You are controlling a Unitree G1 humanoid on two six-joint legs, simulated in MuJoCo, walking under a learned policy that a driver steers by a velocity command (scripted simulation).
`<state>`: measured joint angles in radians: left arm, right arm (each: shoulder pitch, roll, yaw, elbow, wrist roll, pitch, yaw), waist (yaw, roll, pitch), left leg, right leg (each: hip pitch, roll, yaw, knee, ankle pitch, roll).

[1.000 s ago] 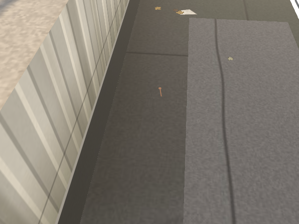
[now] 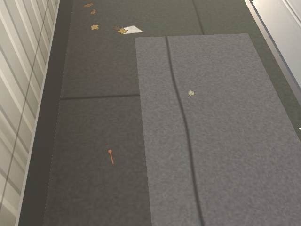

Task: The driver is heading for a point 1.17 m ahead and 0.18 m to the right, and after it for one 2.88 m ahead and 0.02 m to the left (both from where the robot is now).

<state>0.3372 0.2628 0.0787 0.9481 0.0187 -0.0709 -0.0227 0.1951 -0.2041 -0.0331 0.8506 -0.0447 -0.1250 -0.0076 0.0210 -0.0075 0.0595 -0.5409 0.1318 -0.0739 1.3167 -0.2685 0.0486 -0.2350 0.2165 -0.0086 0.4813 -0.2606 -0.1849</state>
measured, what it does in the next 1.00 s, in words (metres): walks ahead, turning right: left foot, then right foot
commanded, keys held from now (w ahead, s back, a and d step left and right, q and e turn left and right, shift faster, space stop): w+e+shift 0.32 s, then w+shift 0.32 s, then w+q+shift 0.36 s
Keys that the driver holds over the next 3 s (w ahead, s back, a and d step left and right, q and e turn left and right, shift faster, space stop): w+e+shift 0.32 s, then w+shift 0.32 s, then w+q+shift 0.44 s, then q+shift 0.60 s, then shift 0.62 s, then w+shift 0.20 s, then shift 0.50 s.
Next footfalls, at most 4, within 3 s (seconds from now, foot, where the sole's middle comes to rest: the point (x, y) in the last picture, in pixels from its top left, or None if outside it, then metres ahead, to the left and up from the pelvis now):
0.26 left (144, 211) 0.51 0.05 -0.76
0.70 right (224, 157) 0.78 -0.33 -0.76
1.12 left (222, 89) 1.24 -0.38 -0.76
1.52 right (238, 59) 1.51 -0.52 -0.76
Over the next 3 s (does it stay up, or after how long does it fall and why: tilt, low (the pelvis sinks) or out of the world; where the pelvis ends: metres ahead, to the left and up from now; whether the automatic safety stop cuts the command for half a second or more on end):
stays up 1.45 -0.37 0.00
